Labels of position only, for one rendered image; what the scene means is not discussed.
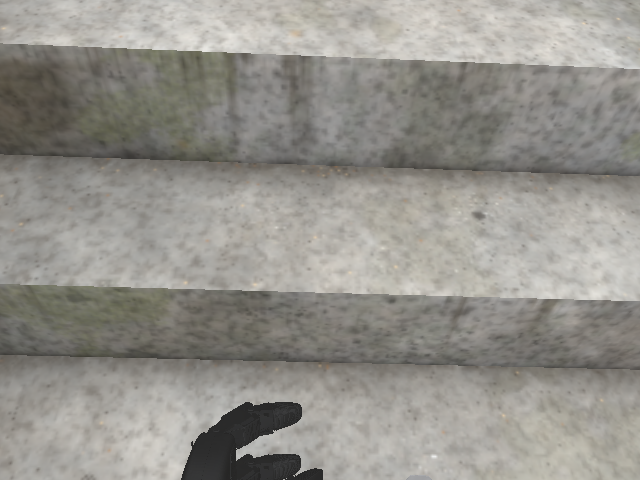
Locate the left robot hand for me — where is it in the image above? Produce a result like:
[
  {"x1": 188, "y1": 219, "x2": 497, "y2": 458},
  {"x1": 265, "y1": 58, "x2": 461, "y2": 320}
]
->
[{"x1": 181, "y1": 402, "x2": 323, "y2": 480}]

